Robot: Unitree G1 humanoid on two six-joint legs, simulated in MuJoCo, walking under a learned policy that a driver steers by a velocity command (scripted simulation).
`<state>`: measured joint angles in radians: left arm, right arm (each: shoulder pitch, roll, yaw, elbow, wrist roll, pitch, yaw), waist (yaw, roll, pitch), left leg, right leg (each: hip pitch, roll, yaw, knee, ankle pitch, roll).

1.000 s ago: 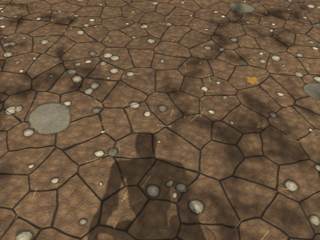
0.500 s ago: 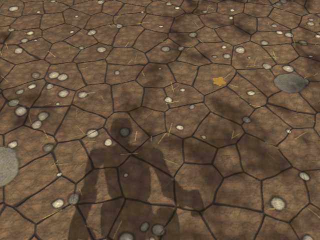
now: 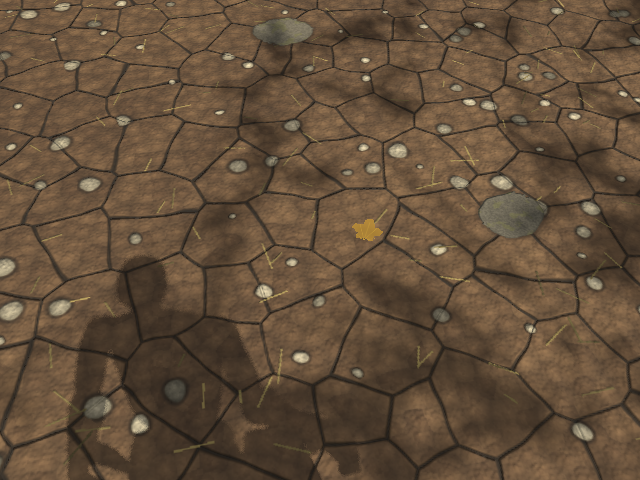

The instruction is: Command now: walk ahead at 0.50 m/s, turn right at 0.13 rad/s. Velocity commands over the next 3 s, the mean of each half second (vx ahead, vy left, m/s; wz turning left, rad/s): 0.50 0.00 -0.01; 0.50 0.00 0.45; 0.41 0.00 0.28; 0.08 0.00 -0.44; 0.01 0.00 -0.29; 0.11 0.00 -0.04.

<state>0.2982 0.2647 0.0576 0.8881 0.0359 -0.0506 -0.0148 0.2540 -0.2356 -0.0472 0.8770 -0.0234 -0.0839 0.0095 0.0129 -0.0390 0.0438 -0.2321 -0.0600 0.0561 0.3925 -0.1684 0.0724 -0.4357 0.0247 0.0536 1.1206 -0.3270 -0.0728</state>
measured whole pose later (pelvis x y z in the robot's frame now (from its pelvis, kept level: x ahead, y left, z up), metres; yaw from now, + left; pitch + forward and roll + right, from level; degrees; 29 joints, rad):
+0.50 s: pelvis +0.26 -0.05 +0.00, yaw +2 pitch +0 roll +0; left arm 0.20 0.22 0.04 0.87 0.03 -0.08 -0.01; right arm 0.35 -0.23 -0.05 0.94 -0.02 -0.05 0.01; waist -0.03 0.03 0.04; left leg -0.38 0.03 -0.01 1.10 -0.33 0.07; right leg -0.24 0.04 -0.12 0.41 -0.18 -0.09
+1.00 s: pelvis +0.52 +0.01 -0.02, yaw +18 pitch +0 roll +0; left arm 0.33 0.22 0.04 0.92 0.01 -0.07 0.01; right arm 0.15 -0.25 -0.07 0.84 -0.02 -0.02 0.02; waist 0.01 0.00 0.06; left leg -0.37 -0.11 0.10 0.58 -0.22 0.15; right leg -0.27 -0.04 -0.08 1.23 -0.39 -0.02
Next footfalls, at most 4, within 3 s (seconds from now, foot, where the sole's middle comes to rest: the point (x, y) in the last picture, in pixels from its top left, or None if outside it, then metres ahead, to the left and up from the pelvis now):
0.34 right None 0.34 -0.12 -0.78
0.90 left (293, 424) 0.60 0.07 -0.78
1.44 right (302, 291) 0.94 0.07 -0.78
1.98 left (234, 324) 0.84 0.23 -0.78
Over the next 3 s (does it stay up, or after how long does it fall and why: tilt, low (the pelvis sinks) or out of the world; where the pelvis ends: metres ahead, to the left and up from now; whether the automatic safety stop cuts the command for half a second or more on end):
stays up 0.83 0.13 -0.01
